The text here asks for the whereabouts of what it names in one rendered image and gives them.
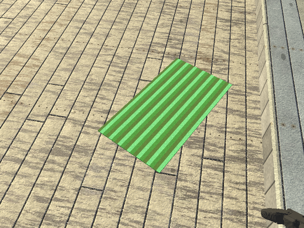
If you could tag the robot right hand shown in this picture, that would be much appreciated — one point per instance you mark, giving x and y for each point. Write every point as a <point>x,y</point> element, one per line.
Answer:
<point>289,217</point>

